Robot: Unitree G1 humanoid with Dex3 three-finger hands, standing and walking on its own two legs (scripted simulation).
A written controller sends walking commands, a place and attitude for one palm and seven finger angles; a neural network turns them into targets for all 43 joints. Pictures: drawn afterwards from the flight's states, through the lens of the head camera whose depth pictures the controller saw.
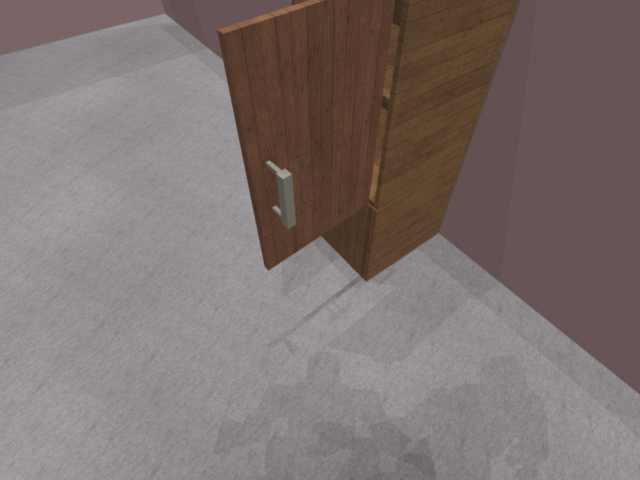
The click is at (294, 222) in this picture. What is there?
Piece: cupboard door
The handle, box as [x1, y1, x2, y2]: [265, 160, 295, 228]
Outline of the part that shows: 269,160 265,162 266,166 276,174 280,203 279,209 276,206 272,207 272,209 282,219 282,223 287,228 289,228 295,224 291,174 285,169 281,170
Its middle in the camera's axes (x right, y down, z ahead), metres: -0.09 -0.09 +0.81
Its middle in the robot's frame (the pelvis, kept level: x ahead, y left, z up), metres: +0.65 +0.12 -0.09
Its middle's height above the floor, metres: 0.69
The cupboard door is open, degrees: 94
